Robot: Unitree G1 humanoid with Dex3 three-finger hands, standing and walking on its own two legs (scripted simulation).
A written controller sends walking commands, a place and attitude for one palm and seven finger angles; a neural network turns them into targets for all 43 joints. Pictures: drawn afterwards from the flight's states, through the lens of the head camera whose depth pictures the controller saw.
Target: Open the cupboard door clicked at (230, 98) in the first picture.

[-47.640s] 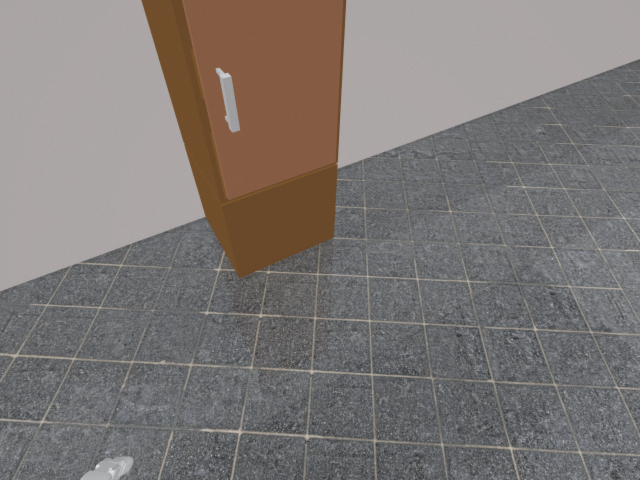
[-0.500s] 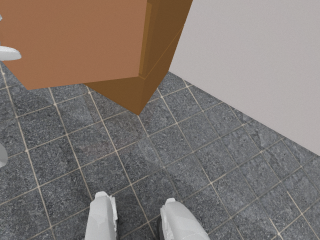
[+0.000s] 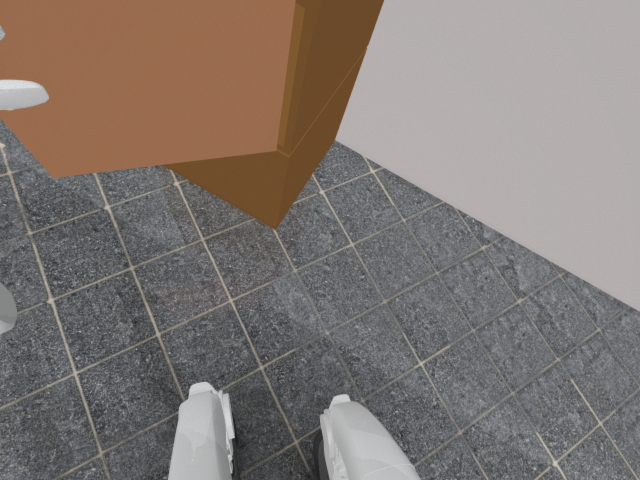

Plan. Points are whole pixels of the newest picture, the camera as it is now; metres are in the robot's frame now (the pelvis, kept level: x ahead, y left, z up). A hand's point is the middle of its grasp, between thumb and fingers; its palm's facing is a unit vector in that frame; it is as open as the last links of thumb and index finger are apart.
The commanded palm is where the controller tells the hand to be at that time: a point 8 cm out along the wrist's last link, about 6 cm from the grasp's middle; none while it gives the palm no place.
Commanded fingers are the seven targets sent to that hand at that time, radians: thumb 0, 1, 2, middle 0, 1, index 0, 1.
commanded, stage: close the thumb around the handle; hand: left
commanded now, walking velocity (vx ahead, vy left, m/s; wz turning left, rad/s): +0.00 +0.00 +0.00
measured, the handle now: out of the picture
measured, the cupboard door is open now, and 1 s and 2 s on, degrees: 43 49 88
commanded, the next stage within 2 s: pull the door open along its arc in 0.52 s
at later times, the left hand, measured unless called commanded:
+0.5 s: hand out of the picture +0.54 +0.29 +0.10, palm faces +0.19 -0.98 +0.00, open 5.5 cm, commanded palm +0.54 +0.31 +0.09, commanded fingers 0.00 0.90 0.90 -0.40 -1.35 -0.40 -1.35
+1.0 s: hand out of the picture +0.51 +0.28 +0.10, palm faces +0.16 -0.99 -0.01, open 5.6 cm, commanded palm +0.47 +0.31 +0.09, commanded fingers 0.00 0.90 0.90 -0.40 -1.35 -0.40 -1.35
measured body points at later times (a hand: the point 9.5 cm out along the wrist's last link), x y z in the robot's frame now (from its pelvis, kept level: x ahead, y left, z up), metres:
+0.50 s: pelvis +0.00 +0.00 +0.00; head +0.17 +0.05 +0.42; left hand +0.53 +0.35 +0.10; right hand -0.02 -0.26 -0.09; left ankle +0.07 +0.11 -0.63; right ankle -0.02 -0.15 -0.63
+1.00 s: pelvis +0.01 +0.00 +0.02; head +0.15 +0.03 +0.44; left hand +0.50 +0.34 +0.10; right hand +0.01 -0.27 -0.09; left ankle +0.07 +0.11 -0.63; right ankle -0.02 -0.15 -0.63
